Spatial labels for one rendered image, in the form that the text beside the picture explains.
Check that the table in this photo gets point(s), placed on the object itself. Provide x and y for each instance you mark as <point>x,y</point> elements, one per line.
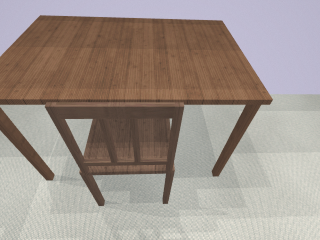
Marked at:
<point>127,60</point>

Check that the chair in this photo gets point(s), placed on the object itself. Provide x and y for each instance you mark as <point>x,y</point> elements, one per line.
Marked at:
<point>125,138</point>

